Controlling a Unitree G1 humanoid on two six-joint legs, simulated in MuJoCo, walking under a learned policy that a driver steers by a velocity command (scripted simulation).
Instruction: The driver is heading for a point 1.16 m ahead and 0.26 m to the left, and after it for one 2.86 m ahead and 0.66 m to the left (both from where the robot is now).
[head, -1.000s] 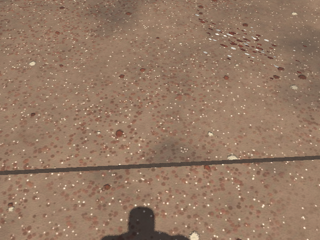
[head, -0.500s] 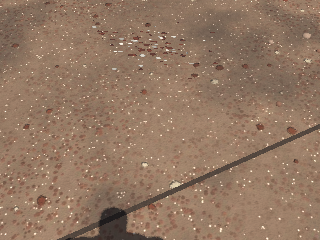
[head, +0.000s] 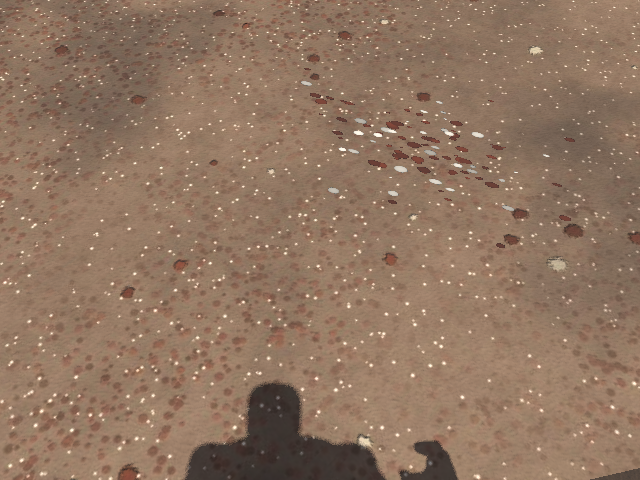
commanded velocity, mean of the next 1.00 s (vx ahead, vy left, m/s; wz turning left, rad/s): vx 0.08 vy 0.00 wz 0.48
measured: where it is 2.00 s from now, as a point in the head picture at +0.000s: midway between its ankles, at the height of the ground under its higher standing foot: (255, 409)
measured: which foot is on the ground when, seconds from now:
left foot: down 0.00-0.40, up 0.42-0.78, down 0.80-1.00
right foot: up 0.00-0.38, down 0.40-0.80, up 0.82-1.00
